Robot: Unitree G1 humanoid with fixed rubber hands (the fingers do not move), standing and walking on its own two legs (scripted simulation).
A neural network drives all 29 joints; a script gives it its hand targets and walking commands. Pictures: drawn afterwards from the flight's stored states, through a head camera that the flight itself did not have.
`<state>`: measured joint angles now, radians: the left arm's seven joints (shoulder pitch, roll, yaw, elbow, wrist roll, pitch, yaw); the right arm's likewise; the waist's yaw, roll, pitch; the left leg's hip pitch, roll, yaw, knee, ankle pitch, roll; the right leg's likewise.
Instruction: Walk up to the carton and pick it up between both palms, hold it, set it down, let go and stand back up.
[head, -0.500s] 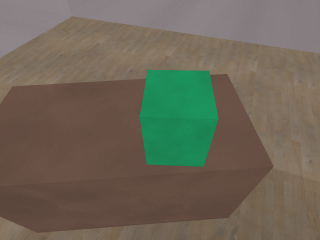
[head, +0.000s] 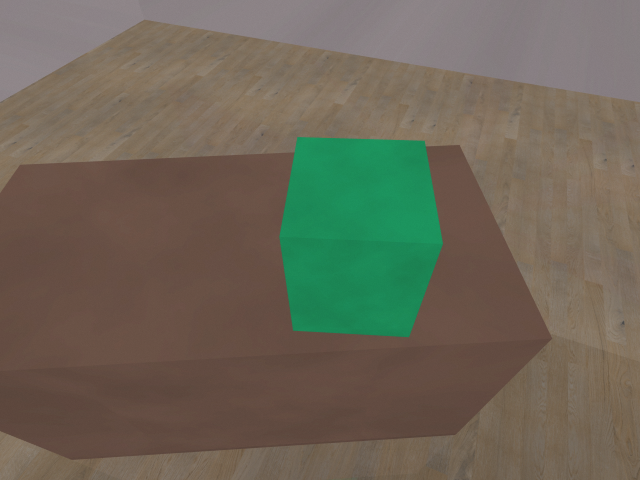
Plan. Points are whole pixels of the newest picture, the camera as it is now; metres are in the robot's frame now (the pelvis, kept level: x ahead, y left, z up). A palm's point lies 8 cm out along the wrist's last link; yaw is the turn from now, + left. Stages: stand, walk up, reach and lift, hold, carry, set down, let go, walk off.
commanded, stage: stand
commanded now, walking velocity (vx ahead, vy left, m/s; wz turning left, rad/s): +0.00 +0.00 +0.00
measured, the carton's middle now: (355, 240) +0.48 -0.02 -0.01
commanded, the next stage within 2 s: none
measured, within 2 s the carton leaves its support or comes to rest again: neither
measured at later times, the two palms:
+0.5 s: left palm out of the picture -0.04 +0.21 -0.15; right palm out of the picture -0.03 -0.20 -0.14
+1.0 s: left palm out of the picture -0.05 +0.18 -0.15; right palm out of the picture -0.06 -0.20 -0.14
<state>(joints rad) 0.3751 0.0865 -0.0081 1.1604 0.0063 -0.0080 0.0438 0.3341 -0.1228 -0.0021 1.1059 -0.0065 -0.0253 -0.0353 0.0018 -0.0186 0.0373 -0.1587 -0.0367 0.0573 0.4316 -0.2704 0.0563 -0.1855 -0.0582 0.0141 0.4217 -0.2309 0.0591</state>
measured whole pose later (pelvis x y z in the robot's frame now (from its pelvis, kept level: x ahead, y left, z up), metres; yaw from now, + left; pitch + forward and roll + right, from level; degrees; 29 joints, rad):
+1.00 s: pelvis +0.00 +0.00 +0.00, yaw +0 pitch -2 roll +0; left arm 0.36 0.07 -0.01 1.18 0.01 0.00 0.04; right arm 0.39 -0.09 0.02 1.14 -0.01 -0.02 -0.04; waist -0.02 -0.01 0.03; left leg -0.11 -0.04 0.06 0.41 -0.27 0.05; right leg -0.16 -0.06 0.02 0.43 -0.24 0.06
